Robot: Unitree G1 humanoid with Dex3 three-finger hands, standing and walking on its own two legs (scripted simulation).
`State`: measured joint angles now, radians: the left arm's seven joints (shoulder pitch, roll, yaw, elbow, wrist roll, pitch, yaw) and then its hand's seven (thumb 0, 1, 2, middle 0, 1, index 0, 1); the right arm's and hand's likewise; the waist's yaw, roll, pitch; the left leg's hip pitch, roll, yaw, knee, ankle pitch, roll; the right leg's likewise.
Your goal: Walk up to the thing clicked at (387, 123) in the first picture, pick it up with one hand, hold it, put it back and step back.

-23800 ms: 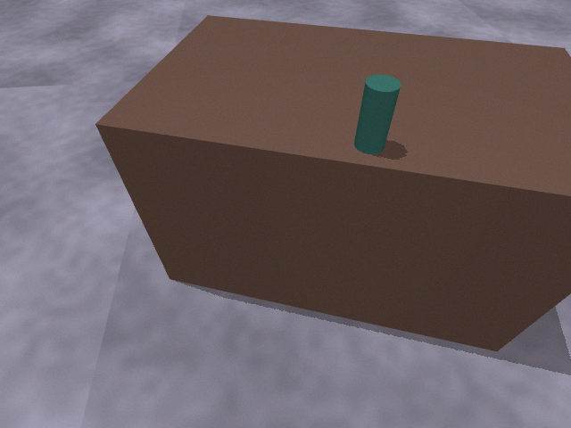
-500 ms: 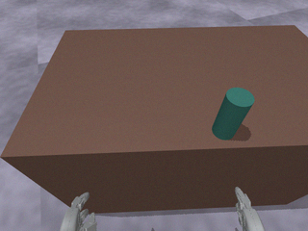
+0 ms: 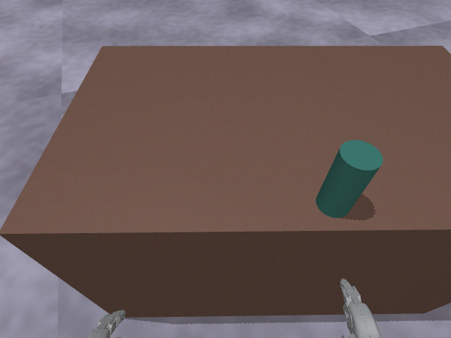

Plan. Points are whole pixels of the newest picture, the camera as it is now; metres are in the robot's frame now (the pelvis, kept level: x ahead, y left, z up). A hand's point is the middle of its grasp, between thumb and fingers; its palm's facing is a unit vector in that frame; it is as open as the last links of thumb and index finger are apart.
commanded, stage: home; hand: right
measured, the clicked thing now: (345, 181) +0.39 -0.22 +0.05
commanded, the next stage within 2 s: stand in 1.80 s
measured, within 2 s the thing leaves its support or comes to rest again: neither
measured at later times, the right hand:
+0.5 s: hand out of the picture +0.04 -0.25 -0.14, palm faces -0.06 +0.92 -0.38, open 17.4 cm
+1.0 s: hand out of the picture +0.05 -0.24 -0.14, palm faces -0.06 +0.93 -0.36, open 17.3 cm
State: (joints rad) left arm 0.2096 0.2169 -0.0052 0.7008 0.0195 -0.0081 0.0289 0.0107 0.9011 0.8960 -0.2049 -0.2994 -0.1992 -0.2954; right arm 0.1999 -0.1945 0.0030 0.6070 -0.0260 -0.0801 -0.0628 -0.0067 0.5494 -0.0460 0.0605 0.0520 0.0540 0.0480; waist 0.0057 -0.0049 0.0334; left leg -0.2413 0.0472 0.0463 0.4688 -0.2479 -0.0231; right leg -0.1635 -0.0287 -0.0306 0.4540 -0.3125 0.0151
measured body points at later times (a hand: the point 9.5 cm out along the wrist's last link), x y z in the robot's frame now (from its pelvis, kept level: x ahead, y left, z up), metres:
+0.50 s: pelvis -0.02 +0.01 +0.01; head -0.02 +0.02 +0.46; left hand +0.04 +0.32 -0.13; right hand +0.04 -0.30 -0.12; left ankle +0.00 +0.13 -0.74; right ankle -0.05 -0.12 -0.74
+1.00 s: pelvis -0.02 +0.01 +0.01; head -0.02 +0.02 +0.46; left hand +0.02 +0.31 -0.13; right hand +0.05 -0.29 -0.12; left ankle +0.00 +0.13 -0.74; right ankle -0.05 -0.13 -0.74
